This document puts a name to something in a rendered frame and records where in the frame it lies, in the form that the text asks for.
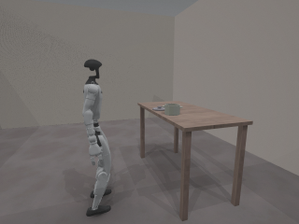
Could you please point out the right robot foot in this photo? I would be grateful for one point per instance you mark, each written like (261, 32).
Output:
(101, 209)

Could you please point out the pot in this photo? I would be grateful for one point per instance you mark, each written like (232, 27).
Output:
(172, 109)

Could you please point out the right robot forearm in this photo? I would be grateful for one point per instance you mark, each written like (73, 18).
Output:
(88, 122)

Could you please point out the right robot upper arm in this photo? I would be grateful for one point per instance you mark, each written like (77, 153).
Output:
(92, 92)

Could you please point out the lid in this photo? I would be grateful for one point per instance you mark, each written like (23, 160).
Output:
(158, 108)

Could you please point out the robot right hand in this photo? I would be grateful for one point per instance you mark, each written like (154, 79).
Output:
(95, 150)

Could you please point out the right robot thigh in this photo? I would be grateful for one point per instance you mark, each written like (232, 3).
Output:
(105, 152)

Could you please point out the table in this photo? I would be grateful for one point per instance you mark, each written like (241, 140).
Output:
(193, 118)

